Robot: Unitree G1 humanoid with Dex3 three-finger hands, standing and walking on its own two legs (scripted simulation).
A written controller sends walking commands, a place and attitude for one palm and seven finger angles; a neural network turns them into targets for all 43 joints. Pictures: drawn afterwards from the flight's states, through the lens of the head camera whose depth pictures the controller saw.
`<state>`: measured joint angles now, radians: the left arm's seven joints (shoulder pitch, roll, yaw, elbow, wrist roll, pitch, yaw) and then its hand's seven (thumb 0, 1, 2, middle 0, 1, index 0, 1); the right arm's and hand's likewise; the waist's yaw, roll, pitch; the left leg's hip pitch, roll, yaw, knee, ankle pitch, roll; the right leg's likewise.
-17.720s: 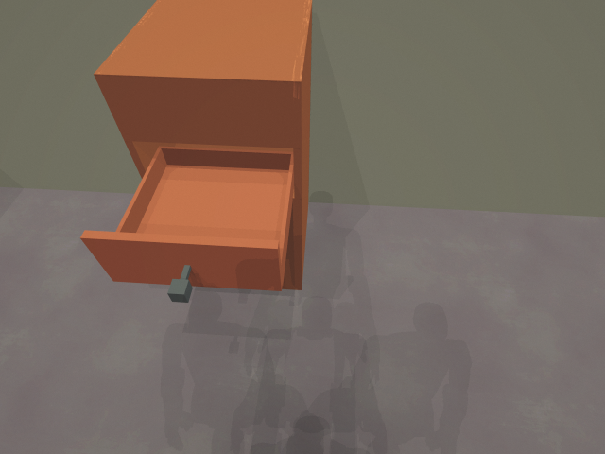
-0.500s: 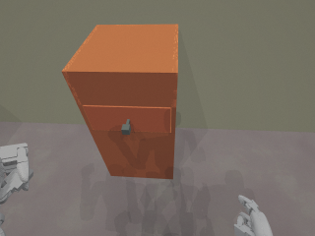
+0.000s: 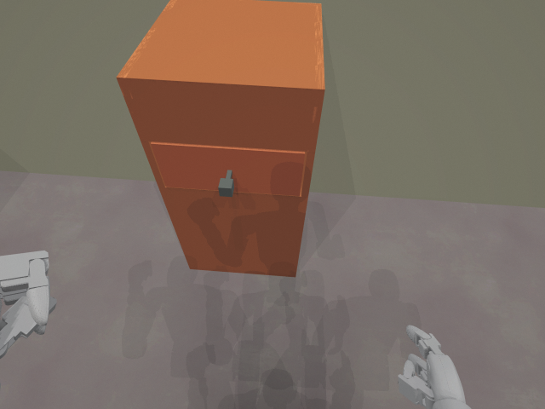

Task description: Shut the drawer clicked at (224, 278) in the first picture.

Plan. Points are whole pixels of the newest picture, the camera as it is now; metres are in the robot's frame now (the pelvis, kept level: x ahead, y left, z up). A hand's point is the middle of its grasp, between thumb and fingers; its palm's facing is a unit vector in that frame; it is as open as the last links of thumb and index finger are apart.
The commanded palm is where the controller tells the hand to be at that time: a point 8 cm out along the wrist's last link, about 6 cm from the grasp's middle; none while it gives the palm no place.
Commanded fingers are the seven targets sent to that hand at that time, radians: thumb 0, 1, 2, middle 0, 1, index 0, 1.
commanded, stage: step back with the hand held close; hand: left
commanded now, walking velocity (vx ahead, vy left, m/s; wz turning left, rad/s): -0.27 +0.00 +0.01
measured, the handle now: (227, 182) +0.65 +0.16 -0.17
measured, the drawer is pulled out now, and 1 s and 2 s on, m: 0.00 0.00 0.00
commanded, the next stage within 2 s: stop stepping back and stand still in 0.86 s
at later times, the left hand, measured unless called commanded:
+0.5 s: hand (14, 331) +0.16 +0.25 +0.16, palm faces +0.34 -0.79 -0.52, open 3.3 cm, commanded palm +0.08 +0.29 +0.18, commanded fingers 0.00 0.90 0.90 -1.40 -1.60 -1.40 -1.60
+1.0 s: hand out of the picture +0.08 +0.22 +0.17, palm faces +0.25 -0.83 -0.49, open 3.2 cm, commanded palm +0.01 +0.26 +0.18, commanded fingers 0.00 0.90 0.90 -1.40 -1.60 -1.40 -1.60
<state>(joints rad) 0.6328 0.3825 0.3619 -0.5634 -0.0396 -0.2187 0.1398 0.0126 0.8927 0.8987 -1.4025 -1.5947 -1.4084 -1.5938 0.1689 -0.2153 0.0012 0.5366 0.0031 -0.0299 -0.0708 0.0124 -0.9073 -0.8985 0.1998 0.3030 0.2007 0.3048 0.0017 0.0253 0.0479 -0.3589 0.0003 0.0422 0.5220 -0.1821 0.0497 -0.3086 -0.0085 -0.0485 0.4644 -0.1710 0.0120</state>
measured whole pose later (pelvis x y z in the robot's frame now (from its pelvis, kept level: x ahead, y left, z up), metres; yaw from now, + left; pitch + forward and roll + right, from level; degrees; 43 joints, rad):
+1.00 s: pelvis -0.13 -0.02 -0.01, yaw -3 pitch +1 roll -1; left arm 0.62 0.48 0.44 -0.57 -0.08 -0.29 0.10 0.01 0.89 0.90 -1.40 -1.59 -1.41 -1.59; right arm 0.18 -0.23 -0.01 0.58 -0.01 -0.06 -0.07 0.01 -0.91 -0.90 0.20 0.30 0.20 0.30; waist -0.02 -0.03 0.02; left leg -0.45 0.02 0.04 0.42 0.00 0.04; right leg -0.21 0.06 0.03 0.61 -0.45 0.00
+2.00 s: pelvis -0.19 +0.00 -0.01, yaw +1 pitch -1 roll +0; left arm 0.25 0.19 0.03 0.73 0.03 0.06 0.01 0.01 0.91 0.90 -1.20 -1.40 -1.20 -1.40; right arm 0.17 -0.23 -0.01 0.87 -0.03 0.00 0.00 0.01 -0.91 -0.90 0.20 0.30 0.20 0.30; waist -0.03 -0.01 0.03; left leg -0.35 -0.01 -0.01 0.59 -0.22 0.02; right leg -0.24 0.00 -0.04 0.60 -0.34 -0.01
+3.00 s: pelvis -0.18 -0.02 +0.01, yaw +0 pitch -2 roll +0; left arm 0.30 0.13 0.02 1.13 0.00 -0.01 0.03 0.00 0.92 0.90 -0.20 -0.30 -0.20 -0.29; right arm 0.31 -0.12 -0.02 1.14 -0.02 0.01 -0.03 0.00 -0.91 -0.90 0.20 0.30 0.20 0.30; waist -0.01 0.02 0.06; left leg -0.25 0.01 -0.01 0.44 -0.16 -0.01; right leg -0.14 0.03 -0.03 0.44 -0.27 -0.04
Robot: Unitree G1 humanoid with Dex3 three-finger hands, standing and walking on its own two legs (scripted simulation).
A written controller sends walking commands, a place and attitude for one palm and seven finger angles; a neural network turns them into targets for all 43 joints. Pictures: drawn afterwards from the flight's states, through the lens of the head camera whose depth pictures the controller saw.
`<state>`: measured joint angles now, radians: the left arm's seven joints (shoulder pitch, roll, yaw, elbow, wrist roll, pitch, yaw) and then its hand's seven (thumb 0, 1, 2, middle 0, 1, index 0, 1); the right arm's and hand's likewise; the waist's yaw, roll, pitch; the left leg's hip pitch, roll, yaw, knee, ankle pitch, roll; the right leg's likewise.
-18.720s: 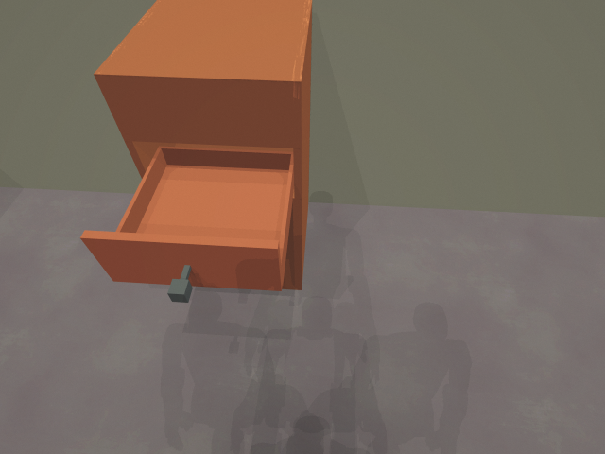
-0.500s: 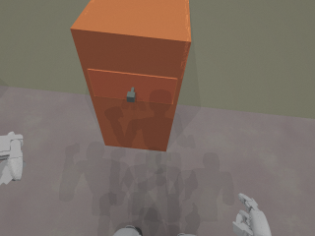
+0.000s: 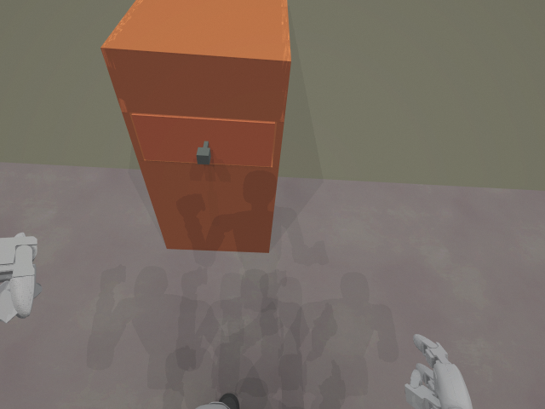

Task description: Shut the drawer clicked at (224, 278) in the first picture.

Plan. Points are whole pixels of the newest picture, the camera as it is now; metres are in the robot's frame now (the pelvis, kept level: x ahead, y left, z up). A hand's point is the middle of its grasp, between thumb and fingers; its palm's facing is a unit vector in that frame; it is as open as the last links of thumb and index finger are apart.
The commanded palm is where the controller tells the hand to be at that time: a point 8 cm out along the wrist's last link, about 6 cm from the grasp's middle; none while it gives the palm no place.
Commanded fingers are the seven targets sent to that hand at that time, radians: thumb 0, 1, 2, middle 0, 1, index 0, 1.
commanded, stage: stop stepping back and stand still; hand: left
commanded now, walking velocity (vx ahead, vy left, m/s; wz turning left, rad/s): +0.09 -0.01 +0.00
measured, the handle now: (204, 151) +0.78 +0.22 -0.16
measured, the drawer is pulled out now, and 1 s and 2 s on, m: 0.00 0.00 0.00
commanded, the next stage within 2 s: let the arm hang, fingers relaxed in 0.66 s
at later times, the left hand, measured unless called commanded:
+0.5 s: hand out of the picture +0.11 +0.24 +0.17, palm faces +0.37 -0.81 -0.46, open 3.3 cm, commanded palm +0.06 +0.29 +0.19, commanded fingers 0.00 0.90 0.90 -1.40 -1.60 -1.40 -1.60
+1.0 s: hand out of the picture +0.04 +0.20 -0.15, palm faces +0.07 -0.98 -0.21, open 3.0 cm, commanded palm none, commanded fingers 0.00 0.90 0.90 -0.88 -1.04 -0.88 -1.04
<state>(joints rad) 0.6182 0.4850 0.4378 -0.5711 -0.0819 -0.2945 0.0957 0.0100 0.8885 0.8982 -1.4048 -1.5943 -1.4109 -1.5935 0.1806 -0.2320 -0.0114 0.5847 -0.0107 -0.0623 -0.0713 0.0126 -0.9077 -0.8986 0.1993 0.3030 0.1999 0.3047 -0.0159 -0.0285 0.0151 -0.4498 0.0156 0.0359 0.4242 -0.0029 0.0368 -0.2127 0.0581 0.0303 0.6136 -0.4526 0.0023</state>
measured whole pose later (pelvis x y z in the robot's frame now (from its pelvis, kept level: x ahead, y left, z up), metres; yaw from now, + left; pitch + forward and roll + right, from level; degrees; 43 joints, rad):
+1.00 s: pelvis -0.06 +0.01 +0.00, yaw +4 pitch -1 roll +0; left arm 0.25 0.19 0.03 0.73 0.03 0.06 0.01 0.01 0.91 0.90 -1.20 -1.40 -1.20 -1.40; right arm 0.17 -0.23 -0.01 0.87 -0.03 0.00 0.00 0.01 -0.91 -0.90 0.20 0.30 0.20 0.30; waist -0.03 -0.01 0.03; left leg -0.35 -0.01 -0.01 0.59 -0.22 0.02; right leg -0.24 0.00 -0.04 0.60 -0.34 -0.01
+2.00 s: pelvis -0.05 +0.00 +0.01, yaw +4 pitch -2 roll +0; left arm 0.30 0.13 0.02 1.13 0.00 -0.01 0.03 0.00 0.92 0.90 -0.20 -0.30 -0.20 -0.29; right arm 0.31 -0.12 -0.02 1.14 -0.02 0.01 -0.03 0.00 -0.91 -0.90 0.20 0.30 0.20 0.30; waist -0.01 0.02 0.06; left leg -0.25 0.01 -0.01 0.44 -0.16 -0.01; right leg -0.14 0.03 -0.03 0.44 -0.27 -0.04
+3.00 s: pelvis -0.03 -0.01 +0.01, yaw +3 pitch -2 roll +0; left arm 0.26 0.16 0.02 1.13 0.00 -0.01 0.03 0.00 0.91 0.90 -0.20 -0.30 -0.20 -0.29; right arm 0.24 -0.16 -0.02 1.14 -0.02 0.00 -0.03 0.00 -0.91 -0.90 0.20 0.30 0.20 0.30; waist -0.01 0.02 0.07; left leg -0.21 0.03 -0.01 0.41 -0.17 -0.02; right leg -0.10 0.04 -0.02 0.40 -0.27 -0.05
